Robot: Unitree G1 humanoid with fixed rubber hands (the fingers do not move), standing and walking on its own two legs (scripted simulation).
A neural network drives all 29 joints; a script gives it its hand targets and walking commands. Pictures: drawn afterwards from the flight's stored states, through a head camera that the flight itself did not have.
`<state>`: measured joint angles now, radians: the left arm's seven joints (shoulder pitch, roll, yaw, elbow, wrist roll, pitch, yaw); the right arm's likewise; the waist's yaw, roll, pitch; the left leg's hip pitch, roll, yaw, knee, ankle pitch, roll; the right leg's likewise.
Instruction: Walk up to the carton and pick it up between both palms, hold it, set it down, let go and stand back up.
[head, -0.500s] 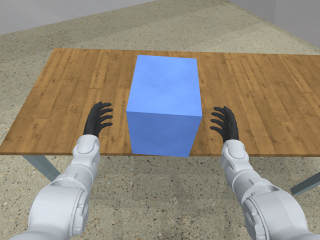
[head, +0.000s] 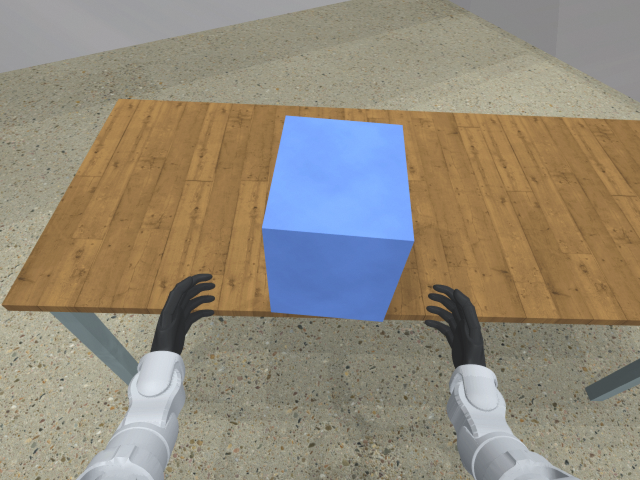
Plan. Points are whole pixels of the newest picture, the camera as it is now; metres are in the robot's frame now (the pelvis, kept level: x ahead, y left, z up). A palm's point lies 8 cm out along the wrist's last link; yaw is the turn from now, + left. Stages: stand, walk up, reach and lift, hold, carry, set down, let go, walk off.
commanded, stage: set down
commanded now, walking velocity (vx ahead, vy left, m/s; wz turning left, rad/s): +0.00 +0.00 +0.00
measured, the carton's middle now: (335, 220) +0.54 -0.03 -0.04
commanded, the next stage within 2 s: let go in 1.14 s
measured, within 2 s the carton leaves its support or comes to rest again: neither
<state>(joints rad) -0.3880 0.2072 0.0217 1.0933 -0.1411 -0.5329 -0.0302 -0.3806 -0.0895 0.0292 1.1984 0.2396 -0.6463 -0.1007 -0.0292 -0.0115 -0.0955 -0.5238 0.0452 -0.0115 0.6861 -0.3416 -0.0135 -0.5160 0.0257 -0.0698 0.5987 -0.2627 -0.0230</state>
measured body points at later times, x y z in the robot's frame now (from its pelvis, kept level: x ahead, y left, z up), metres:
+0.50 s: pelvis +0.02 +0.00 +0.02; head +0.03 +0.01 +0.46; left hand +0.27 +0.21 -0.04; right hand +0.26 -0.21 -0.04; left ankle -0.01 +0.12 -0.72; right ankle +0.02 -0.11 -0.72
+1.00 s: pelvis +0.03 +0.00 +0.02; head +0.02 +0.02 +0.47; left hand +0.21 +0.22 -0.06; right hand +0.21 -0.22 -0.05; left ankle -0.01 +0.12 -0.72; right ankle +0.02 -0.11 -0.72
